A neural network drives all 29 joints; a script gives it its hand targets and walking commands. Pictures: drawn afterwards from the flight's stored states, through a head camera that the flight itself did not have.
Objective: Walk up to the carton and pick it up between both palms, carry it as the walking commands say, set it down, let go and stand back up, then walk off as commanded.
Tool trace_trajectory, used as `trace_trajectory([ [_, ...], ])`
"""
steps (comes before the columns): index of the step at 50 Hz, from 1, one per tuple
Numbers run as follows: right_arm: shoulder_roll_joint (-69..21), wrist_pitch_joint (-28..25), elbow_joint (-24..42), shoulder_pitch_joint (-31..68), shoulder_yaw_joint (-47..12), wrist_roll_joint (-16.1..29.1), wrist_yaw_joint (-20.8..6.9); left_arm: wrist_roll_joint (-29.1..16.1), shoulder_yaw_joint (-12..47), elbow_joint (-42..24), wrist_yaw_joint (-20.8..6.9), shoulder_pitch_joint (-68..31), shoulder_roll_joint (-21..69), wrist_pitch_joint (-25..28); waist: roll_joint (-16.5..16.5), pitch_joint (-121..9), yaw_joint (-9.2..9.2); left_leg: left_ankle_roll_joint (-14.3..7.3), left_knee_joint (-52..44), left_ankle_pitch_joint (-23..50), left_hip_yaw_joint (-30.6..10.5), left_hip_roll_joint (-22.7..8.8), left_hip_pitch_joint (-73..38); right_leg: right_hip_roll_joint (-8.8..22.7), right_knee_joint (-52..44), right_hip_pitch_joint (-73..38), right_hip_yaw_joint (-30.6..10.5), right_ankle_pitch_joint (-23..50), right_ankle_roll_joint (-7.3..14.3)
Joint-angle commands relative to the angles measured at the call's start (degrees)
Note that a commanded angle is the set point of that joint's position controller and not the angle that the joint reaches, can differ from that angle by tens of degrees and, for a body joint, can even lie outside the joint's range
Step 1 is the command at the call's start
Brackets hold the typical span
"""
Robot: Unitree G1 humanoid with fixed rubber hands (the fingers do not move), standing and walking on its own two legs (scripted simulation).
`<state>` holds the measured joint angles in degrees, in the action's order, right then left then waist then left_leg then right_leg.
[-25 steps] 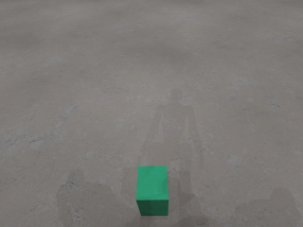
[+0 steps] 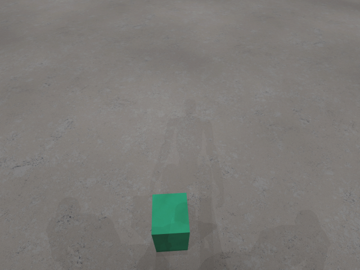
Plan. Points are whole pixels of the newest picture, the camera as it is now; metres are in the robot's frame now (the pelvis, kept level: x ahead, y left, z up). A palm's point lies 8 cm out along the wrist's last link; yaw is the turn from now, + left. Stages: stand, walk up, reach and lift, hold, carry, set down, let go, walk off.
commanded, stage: walk up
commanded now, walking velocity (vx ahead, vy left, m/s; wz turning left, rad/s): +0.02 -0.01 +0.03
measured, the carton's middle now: (170, 223) +0.45 +0.06 -0.64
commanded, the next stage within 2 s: stand in 0.58 s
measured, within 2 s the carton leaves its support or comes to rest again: neither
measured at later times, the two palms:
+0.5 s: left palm out of the picture -0.01 +0.21 -0.15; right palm out of the picture +0.01 -0.21 -0.15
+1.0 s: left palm out of the picture +0.06 +0.24 -0.15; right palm out of the picture +0.07 -0.23 -0.15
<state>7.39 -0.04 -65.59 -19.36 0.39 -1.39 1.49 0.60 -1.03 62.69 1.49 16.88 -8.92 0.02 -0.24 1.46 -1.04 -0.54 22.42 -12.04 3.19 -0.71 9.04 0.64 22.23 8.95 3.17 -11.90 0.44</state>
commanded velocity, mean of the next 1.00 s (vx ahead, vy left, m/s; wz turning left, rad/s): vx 0.01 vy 0.00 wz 0.00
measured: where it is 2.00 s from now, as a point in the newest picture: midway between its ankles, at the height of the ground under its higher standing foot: outside the picture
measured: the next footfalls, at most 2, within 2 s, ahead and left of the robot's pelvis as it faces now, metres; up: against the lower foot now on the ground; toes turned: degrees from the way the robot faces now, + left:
none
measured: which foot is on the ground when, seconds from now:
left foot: down 0.00-1.00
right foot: down 0.00-1.00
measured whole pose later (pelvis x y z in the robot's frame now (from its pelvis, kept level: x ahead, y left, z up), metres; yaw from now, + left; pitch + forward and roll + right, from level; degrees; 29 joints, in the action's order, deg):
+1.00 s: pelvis +0.01 +0.01 -0.02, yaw +0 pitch +3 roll -1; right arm 10.6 10.9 -51.3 -11.1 0.6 1.8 1.1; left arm -3.1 0.9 49.0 2.7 13.3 -10.7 -11.5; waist 0.0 1.0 0.5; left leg -1.1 34.6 -18.7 3.0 -1.0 18.5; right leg 1.0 33.1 17.8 3.3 -17.9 -0.1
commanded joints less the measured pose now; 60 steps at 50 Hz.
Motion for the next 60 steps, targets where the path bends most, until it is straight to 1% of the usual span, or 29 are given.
trace_trajectory([
  [1, 7.2, -0.9, 1.9, -1.1, 1.3, 0.1, 0.3, 0.1, -0.8, -0.3, 0.5, 5.4, -4.6, 0.2, 2.9, 6.1, 1.29, -1.3, -6.9, -1.3, -7.7, -6.2, 4.3, 5.0, -2.9, 1.7, -3.5, 0.2, 0.6],
  [4, 6.6, -0.9, 0.8, -3.1, 1.1, -0.1, 0.4, 0.2, -0.6, -0.2, 0.3, 6.1, -4.3, 0.1, 2.3, 8.5, 0.87, -0.4, -7.4, -4.3, -6.6, -6.4, 4.0, 4.9, -4.1, 4.8, -4.6, -3.4, -0.1],
  [6, 6.6, -1.0, 1.2, -3.6, 0.7, 0.2, 0.5, -0.1, -0.8, -0.5, 0.6, 4.6, -4.9, 0.6, -1.8, 4.7, 0.98, -1.2, -6.7, 2.8, -7.2, -6.3, 1.9, 4.9, -3.1, 1.2, -3.7, 3.2, 0.1],
  [8, 7.9, -1.0, 1.8, -2.7, 1.5, 0.2, 0.4, -0.1, -0.4, -0.3, 0.4, 6.6, -4.3, 0.8, 0.0, 5.0, 1.17, -1.3, -6.9, 0.5, -7.4, -6.9, 0.0, 4.5, -3.8, 3.1, -4.1, 1.3, 0.2],
  [9, 5.9, -1.2, 1.1, -2.9, 0.9, 0.2, 0.4, -0.2, -0.6, 0.3, 0.8, 5.0, -4.3, 0.7, -4.2, 5.6, 0.88, -1.3, -5.9, 2.8, -6.4, -6.8, 1.0, 4.7, -4.4, 1.6, -4.1, 2.6, 0.5],
  [10, 7.1, -0.9, 1.6, -3.9, 1.3, 0.2, 0.5, -0.1, -0.5, -1.0, 0.9, 5.5, -4.5, 1.0, 3.5, 2.6, 0.57, -1.5, -5.0, 2.1, -5.2, -6.1, -0.6, 4.9, -3.1, 1.3, -3.9, 2.1, 0.2],
  [15, 5.3, -1.6, 0.6, -4.3, 0.2, 0.6, 0.9, -0.3, -0.6, 0.3, 1.3, 6.3, -3.8, 0.6, -1.6, 0.4, 1.06, -2.0, -3.9, 13.1, -5.5, -6.8, -2.5, 5.6, -2.2, -2.6, -3.4, 9.2, 0.3],
  [20, 5.8, -0.9, 1.5, -1.8, 0.7, 0.6, 0.7, -0.5, -0.2, 0.9, 1.0, 8.0, -3.6, 0.9, 2.5, 4.3, 0.99, -1.7, -4.3, 10.1, -4.6, -5.9, -2.0, 6.2, -3.2, 0.6, -4.4, 10.8, 0.2],
  [24, 6.4, -0.9, 1.1, -2.7, 1.0, 0.7, 0.8, -0.6, -0.9, 1.2, 1.4, 8.2, -4.4, 1.1, -0.9, 2.0, 1.26, -1.3, -3.0, 13.7, -3.7, -5.8, -2.0, 5.6, -1.7, -2.3, -2.8, 13.0, 0.3],
  [25, 5.9, -0.7, 1.3, -0.6, 0.7, 0.6, 0.9, -0.9, -0.3, 1.6, 1.6, 7.6, -4.1, 1.1, 3.0, 5.0, 1.07, -1.3, -2.8, 13.2, -4.4, -6.0, -1.0, 6.3, -2.4, 0.1, -4.3, 12.4, 0.6],
  [26, 6.7, -0.5, 1.8, -1.0, 1.1, 0.9, 1.1, -0.7, -0.3, 1.2, 1.7, 7.4, -4.3, 0.9, -0.1, 1.5, 0.75, -2.2, -1.5, 13.4, -5.3, -5.5, -2.5, 6.5, -3.2, -2.0, -3.9, 14.5, 0.8],
  [33, 6.5, -0.1, 0.9, 0.3, 0.6, 0.5, 1.1, -0.6, 0.0, 1.7, 1.4, 7.0, -4.3, 0.9, 0.7, 4.6, 1.22, -1.5, -3.2, 7.2, -5.1, -5.6, -1.3, 6.7, -4.9, 0.9, -5.4, 9.2, 1.0],
  [39, 7.7, -0.5, 2.0, -0.2, 1.1, 0.6, 1.2, -0.5, -0.7, 0.6, 1.3, 5.9, -4.7, 1.0, -1.7, 2.2, 1.36, -1.9, -2.4, 15.7, -5.8, -7.0, -3.5, 5.7, -2.1, -0.2, -3.7, 13.6, 0.8],
  [41, 7.3, -0.4, 2.4, -0.4, 0.7, 0.6, 1.3, -0.5, 0.0, 0.9, 1.2, 7.6, -4.7, 0.9, 0.8, 2.5, 1.27, -1.7, -2.3, 13.2, -5.4, -6.5, -4.0, 6.1, -3.0, 0.1, -4.7, 11.3, 0.8],
  [42, 6.4, -0.6, 2.2, -1.1, 0.7, 0.7, 1.2, -0.7, -0.6, 0.8, 1.4, 6.3, -4.9, 0.8, -2.1, 3.2, 1.01, -2.4, -3.4, 13.5, -6.0, -6.9, -2.7, 5.6, -3.0, -1.0, -4.2, 11.3, 0.7],
  [43, 6.8, -0.6, 3.0, 1.2, 0.9, 0.7, 1.0, -0.6, -0.4, 0.9, 1.6, 7.7, -4.8, 0.9, 2.1, 1.7, 1.50, -2.1, -2.6, 13.8, -4.8, -6.6, -3.1, 5.8, -2.2, -1.8, -4.8, 12.9, 0.8],
  [44, 6.0, -0.6, 2.9, 0.7, 0.6, 0.7, 0.9, -0.4, -0.4, 0.2, 1.4, 6.9, -4.0, 0.8, -0.6, 3.7, 1.44, -1.7, -2.9, 12.0, -5.2, -6.3, -1.9, 5.7, -2.9, -1.2, -4.6, 11.7, 0.7],
  [45, 15.9, 1.8, 23.0, 20.8, 1.0, 3.7, -0.3, -7.1, 3.5, -20.0, 1.6, -13.2, -10.7, -1.7, 0.2, -8.8, -2.04, -1.1, 6.0, -13.4, -4.8, -4.1, 13.9, 0.7, 7.9, 14.0, -0.1, -11.7, 0.0],
  [46, 13.7, 5.1, 31.5, 40.9, 2.9, 2.5, -0.4, -6.1, 1.2, -38.3, 1.1, -33.3, -10.8, -4.1, 4.3, -4.7, 0.60, 0.1, 6.3, -12.5, -2.1, -3.2, 18.0, 2.0, 7.0, 15.2, -1.3, -11.3, -0.6],
  [47, 13.1, 9.3, 31.4, 36.4, 2.1, 3.3, 0.1, -2.7, -0.3, -34.0, 1.7, -35.8, -10.8, -9.8, -0.9, -4.9, 2.13, -0.6, 6.9, -15.5, -0.8, -2.1, 14.9, 1.3, 6.8, 15.7, 1.5, -15.0, 0.2],
  [48, 15.9, 13.1, 35.1, 33.2, 3.1, 4.2, 0.2, -3.7, -0.9, -34.7, 2.0, -30.1, -12.8, -14.4, 0.6, -1.8, 4.62, -0.7, 7.3, -13.8, -0.5, -1.6, 16.6, 1.2, 8.3, 13.2, 2.1, -12.5, 0.0],
  [49, 15.6, 17.1, 35.0, 31.4, 2.8, 4.8, -0.5, -4.8, 0.1, -34.5, 2.1, -28.2, -13.2, -18.7, 4.1, -5.1, 3.81, -0.3, 6.1, -15.7, -0.6, -1.9, 19.0, -0.3, 10.6, 11.6, 3.0, -11.1, 0.2],
  [52, 11.1, 31.1, 33.1, 17.0, 1.8, 5.5, -1.5, -3.9, 2.5, -28.8, 0.5, -13.9, -6.9, -31.6, 1.8, -7.6, 4.31, -1.2, 11.6, 1.2, -2.3, 0.3, 15.5, -2.0, 11.7, 12.1, -2.0, 1.2, 0.5],
  [55, 13.2, 38.8, 32.6, 8.7, 2.3, 3.8, -2.1, -4.1, 4.4, -26.5, 0.2, -5.0, -6.3, -40.0, -2.9, -20.6, -1.19, -1.1, 12.3, 24.5, -7.2, 0.2, 5.1, -4.4, 10.5, 14.1, -1.3, 13.8, 1.4],
  [56, 11.3, 38.5, 33.6, 9.7, 0.2, 3.9, -2.6, -2.7, 2.3, -27.4, -0.4, -3.3, -6.2, -39.7, -1.2, -17.9, 1.60, -1.8, 12.0, 25.3, -7.8, 1.1, 4.4, -4.2, 10.3, 13.0, -2.2, 13.3, 1.4],
  [57, 7.4, 38.6, 30.4, 6.2, -0.7, 3.8, -2.6, -1.3, 2.8, -27.7, -1.0, -2.3, -5.6, -39.6, 2.2, -15.6, 1.47, -1.2, 11.2, 27.2, -6.2, 1.8, 3.9, -4.1, 8.9, 14.6, -2.6, 15.3, 1.9],
  [58, 8.0, 36.8, 29.6, 9.0, 1.0, 2.5, -2.7, -0.7, 0.6, -28.9, -1.2, -3.7, -6.0, -38.1, 2.2, -12.5, 3.23, -0.8, 10.8, 26.0, -6.5, 1.8, 5.5, -3.1, 9.2, 14.9, -3.5, 14.9, 1.7],
  [59, 6.8, 35.3, 31.1, 10.2, 2.2, 0.6, -2.5, 1.1, -0.4, -30.9, -1.2, -7.3, -7.5, -36.2, 1.3, -12.1, 1.19, -1.0, 10.1, 25.6, -5.1, 2.6, 9.0, -3.2, 9.3, 14.1, -4.4, 18.0, 1.2],
  [60, 7.7, 33.0, 35.3, 14.0, 3.5, -1.4, -2.9, 1.6, -2.2, -34.7, -1.5, -10.0, -5.8, -33.8, -2.0, -14.1, 2.30, -1.3, 10.8, 22.4, -4.5, 2.4, 11.9, -2.3, 10.2, 13.9, -4.5, 18.1, 0.7],
])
